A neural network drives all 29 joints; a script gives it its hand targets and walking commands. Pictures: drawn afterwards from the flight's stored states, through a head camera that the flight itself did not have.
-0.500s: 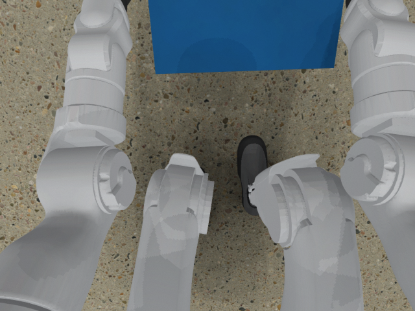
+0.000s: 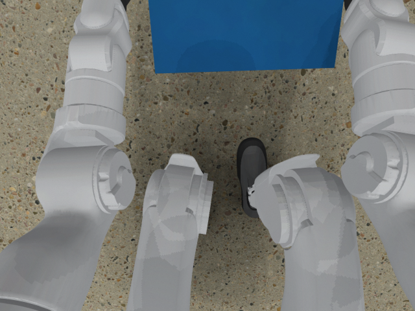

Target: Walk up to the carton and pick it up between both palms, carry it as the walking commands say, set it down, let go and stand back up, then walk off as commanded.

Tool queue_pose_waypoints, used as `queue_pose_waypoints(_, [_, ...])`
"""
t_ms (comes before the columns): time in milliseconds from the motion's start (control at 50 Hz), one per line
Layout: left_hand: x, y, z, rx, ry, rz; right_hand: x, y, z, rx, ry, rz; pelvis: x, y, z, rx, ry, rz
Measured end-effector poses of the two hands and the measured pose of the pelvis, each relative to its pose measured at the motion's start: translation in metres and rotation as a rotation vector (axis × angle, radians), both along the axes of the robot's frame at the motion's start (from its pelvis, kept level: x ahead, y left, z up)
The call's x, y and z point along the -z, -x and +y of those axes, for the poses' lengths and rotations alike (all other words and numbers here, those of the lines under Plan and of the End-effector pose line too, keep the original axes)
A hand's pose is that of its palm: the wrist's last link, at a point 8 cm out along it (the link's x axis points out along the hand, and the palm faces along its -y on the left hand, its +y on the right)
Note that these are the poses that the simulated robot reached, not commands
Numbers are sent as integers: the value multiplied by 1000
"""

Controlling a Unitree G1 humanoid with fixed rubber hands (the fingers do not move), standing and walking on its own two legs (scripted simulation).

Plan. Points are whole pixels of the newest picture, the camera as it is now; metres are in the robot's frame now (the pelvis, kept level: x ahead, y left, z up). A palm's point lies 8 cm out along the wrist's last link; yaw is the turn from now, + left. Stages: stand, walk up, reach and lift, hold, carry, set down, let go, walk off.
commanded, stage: set down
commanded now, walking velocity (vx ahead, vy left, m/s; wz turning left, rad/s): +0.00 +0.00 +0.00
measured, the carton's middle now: out of the picture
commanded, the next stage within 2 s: none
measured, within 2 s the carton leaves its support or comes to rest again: rests again in 0.24 s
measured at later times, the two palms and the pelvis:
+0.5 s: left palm (107, 9) +0.53 +0.17 -0.20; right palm (365, 1) +0.53 -0.20 -0.18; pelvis +0.00 +0.00 +0.00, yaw +0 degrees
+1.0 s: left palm out of the picture +0.56 +0.18 -0.12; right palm out of the picture +0.54 -0.22 -0.12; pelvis -0.01 -0.01 +0.01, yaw +1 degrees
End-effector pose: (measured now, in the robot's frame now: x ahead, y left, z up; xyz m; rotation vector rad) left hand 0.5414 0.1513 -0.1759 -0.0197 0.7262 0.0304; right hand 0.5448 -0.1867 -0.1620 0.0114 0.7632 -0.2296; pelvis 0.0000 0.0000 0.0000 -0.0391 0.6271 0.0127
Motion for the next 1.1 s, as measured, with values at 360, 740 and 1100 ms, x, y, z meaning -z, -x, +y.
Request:
queue_pose_waypoints(360, [21, 9, 5, 11, -23, 54, 2, -4, -5, -6, 25, -44, 0, -1, -2, -5, 2, 3])
queue_pose_waypoints(740, [17, -1, 33, -48, -45, -5, 26, 18, -26, 9, 68, 0, 1, -1, -6, -15, 5, 3])
queue_pose_waypoints(1100, [-82, -14, 26, -26, -82, -69, -66, 7, -28, 10, 55, -89, -34, 11, -11, -5, -23, -136])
